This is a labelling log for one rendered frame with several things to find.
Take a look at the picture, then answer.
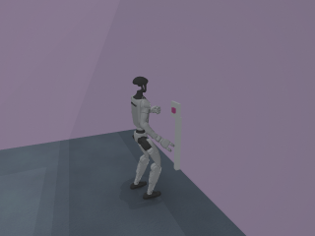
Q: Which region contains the robot right upper arm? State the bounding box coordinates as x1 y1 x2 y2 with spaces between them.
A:
140 99 151 130

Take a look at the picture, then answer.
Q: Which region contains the humanoid robot head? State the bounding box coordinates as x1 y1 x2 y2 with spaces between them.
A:
132 77 148 100

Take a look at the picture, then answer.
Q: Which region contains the panel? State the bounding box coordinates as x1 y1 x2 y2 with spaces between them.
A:
170 100 182 171

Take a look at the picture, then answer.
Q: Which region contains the robot left hand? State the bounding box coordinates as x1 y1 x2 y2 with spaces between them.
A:
151 105 160 114

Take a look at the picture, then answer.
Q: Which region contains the robot right forearm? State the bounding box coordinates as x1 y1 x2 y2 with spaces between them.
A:
143 123 163 143

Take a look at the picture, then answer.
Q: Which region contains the robot right hand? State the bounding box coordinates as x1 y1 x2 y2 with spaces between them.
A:
160 139 174 152

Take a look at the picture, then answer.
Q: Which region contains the right robot foot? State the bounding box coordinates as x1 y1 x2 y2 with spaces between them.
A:
143 191 161 200

